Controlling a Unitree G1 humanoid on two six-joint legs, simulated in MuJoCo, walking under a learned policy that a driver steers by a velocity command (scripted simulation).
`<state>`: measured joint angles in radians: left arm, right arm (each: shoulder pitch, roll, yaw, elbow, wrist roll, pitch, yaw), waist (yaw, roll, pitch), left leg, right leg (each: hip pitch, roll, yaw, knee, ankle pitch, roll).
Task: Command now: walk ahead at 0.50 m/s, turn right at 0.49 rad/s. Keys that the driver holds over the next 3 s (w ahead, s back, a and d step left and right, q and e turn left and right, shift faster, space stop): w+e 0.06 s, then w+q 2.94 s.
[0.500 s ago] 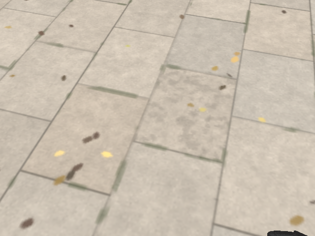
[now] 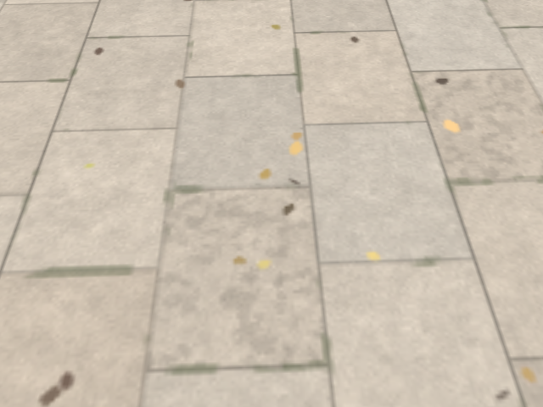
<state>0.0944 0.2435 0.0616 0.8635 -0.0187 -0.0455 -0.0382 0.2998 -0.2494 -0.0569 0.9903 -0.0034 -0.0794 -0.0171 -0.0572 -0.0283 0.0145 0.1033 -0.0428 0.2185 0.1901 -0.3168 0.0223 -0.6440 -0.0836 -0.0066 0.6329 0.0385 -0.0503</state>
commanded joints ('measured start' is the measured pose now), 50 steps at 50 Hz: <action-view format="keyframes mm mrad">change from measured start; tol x32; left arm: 1 -115 67 11 -122 -3 -14 -24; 7 370 216 69 -28 3 -11 16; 50 -174 115 15 -196 10 -77 31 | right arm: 1 12 -189 -42 -38 11 20 -13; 26 -326 -50 -4 -203 24 7 65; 32 125 -282 -102 -152 28 32 47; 50 44 -174 -61 -232 31 30 1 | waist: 1 15 83 61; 7 192 -87 -371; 50 -20 124 -25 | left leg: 1 46 333 -34 81 807 107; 4 -51 294 -1 492 1071 60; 6 -727 29 -104 1130 -248 -19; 7 -815 47 -292 1220 -276 6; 21 -741 157 -238 527 453 -5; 27 -800 98 -161 410 300 54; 31 -305 -23 -123 350 214 158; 34 302 359 -1003 106 21 394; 40 -268 207 -561 36 413 296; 50 -296 145 -543 127 250 183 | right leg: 1 -28 38 -67 -26 -126 -38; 4 411 143 -101 -92 -157 -119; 6 1060 -282 691 -218 -243 -376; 14 481 -145 109 -473 66 -183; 24 655 -137 -142 -499 163 -99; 30 789 -181 -196 -94 816 -45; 31 681 -139 -213 130 723 -12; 33 3 173 -39 792 -605 87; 34 -111 116 132 830 -588 47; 50 163 80 69 -131 21 104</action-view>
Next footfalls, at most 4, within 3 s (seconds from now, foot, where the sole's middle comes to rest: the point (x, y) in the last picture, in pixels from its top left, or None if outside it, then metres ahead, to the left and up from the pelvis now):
0.10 right None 0.23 -0.11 -0.77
0.62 left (234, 386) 0.54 0.10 -0.77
1.10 right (272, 269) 0.88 -0.01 -0.77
1.62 left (140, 254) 0.95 0.37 -0.77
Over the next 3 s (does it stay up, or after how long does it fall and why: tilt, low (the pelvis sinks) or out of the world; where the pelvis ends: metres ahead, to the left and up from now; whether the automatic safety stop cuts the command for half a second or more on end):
stays up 1.21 0.84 0.00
